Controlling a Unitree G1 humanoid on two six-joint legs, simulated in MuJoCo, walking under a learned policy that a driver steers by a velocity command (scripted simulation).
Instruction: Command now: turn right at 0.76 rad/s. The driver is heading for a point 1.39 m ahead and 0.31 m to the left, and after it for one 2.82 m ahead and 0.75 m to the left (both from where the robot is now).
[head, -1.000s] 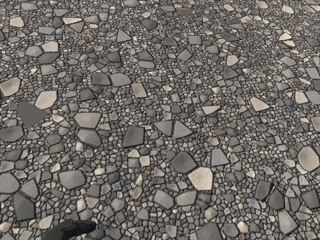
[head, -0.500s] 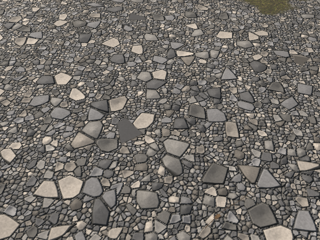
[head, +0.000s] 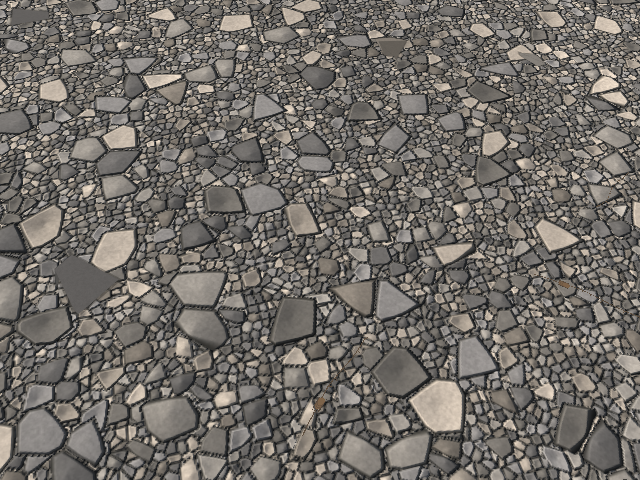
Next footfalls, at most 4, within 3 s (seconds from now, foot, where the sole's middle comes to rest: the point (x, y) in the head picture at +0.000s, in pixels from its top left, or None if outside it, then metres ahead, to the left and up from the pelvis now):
0.26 right None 0.09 -0.11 -0.78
0.66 left None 0.06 0.11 -0.78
1.32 right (320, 449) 0.52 0.03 -0.78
1.80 left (291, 333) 0.79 0.11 -0.78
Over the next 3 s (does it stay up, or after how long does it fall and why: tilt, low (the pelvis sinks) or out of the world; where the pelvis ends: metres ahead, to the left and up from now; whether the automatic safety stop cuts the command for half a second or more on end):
stays up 1.07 0.30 -0.01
